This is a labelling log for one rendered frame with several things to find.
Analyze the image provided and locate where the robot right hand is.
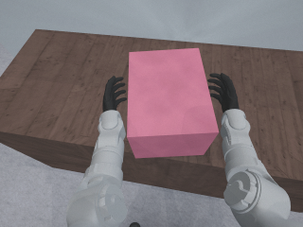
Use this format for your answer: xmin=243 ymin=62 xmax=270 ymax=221
xmin=207 ymin=73 xmax=240 ymax=113

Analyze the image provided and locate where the robot left hand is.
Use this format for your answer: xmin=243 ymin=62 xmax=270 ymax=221
xmin=102 ymin=76 xmax=127 ymax=113

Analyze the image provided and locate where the robot right forearm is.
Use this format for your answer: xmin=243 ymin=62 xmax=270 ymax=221
xmin=220 ymin=109 xmax=279 ymax=186

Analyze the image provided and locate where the robot right upper arm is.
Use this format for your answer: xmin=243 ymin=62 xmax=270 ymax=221
xmin=223 ymin=170 xmax=303 ymax=227

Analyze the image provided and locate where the robot left forearm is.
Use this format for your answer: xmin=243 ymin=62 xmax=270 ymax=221
xmin=65 ymin=110 xmax=126 ymax=216

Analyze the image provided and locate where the carton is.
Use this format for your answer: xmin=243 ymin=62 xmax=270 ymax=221
xmin=127 ymin=47 xmax=219 ymax=159

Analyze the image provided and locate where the robot left upper arm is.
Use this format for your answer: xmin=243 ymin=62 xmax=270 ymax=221
xmin=66 ymin=183 xmax=128 ymax=227

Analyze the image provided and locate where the pedestal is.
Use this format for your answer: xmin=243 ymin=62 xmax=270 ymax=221
xmin=0 ymin=29 xmax=303 ymax=213

